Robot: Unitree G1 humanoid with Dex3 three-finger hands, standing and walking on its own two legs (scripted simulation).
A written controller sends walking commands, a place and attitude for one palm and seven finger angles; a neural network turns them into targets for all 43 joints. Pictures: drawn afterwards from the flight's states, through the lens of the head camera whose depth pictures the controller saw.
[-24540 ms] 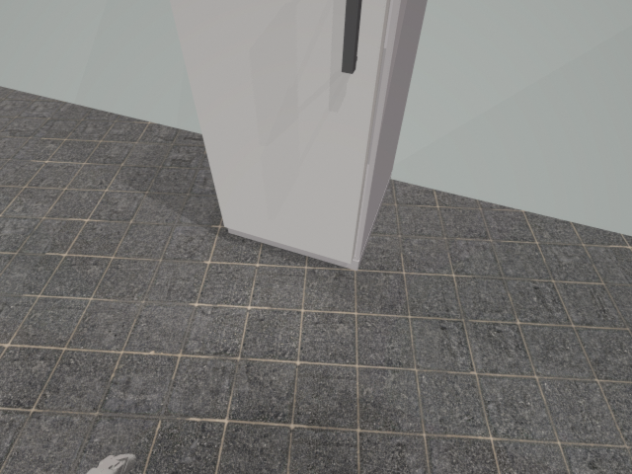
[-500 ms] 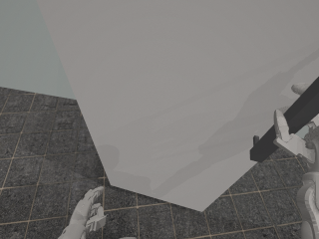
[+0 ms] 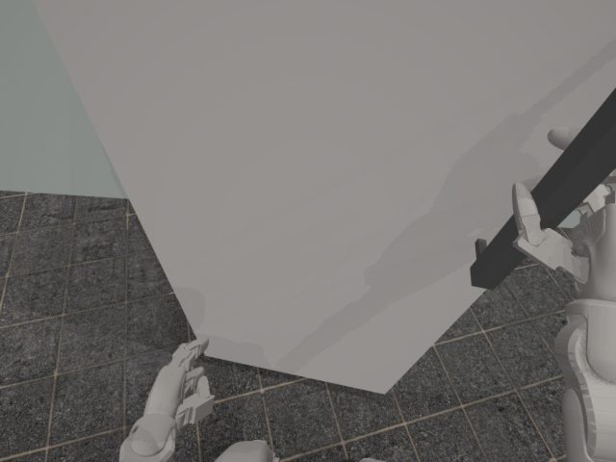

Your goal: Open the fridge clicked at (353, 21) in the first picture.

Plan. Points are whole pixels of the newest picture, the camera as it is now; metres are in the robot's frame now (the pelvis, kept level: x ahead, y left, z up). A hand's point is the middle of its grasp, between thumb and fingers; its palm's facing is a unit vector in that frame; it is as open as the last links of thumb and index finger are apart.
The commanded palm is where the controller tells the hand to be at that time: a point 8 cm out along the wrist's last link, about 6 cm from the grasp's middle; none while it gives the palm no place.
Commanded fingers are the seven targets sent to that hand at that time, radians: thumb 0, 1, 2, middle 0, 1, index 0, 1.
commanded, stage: walk backward, drawing the door open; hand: right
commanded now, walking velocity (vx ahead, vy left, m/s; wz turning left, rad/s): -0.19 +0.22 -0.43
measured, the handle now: (546, 184) +0.35 -0.18 +0.23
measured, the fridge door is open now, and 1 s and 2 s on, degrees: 9 43 73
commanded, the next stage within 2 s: stop walking and hold the door back in 1.68 s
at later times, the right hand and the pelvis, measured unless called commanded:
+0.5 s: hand (514, 358) +0.19 -0.11 +0.21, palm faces +0.41 +0.88 -0.25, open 7.9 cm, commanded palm +0.14 -0.15 +0.22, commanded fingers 0.00 -0.90 -0.90 0.45 1.40 0.45 1.40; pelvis -0.10 +0.11 +0.00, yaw -17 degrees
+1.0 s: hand out of the picture +0.06 -0.01 +0.21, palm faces +0.68 +0.69 -0.24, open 8.2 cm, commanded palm +0.00 -0.03 +0.22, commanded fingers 0.00 -0.90 -0.90 0.45 1.40 0.45 1.40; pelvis -0.10 +0.30 +0.00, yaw -38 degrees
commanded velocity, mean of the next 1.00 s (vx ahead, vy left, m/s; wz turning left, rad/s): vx -0.11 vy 0.32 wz -0.68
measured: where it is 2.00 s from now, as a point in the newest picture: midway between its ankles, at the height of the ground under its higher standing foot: outside the picture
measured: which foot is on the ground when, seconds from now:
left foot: up 0.00-0.04, down 0.06-0.40, up 0.42-0.62, down 0.64-0.86, up 0.88-1.00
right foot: down 0.00-0.10, up 0.12-0.38, down 0.40-0.62, up 0.64-0.86, down 0.88-1.00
